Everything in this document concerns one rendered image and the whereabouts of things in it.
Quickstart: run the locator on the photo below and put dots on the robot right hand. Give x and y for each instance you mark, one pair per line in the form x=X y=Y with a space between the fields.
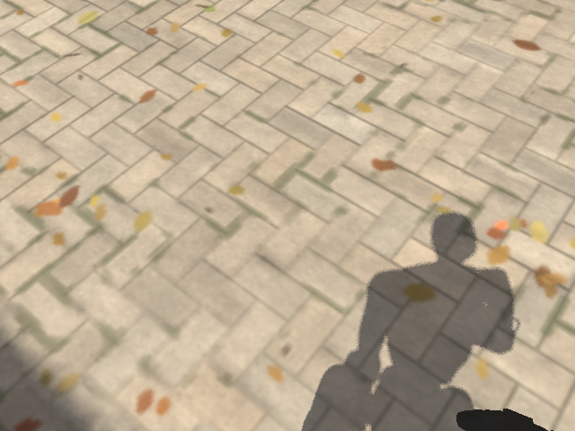
x=495 y=420

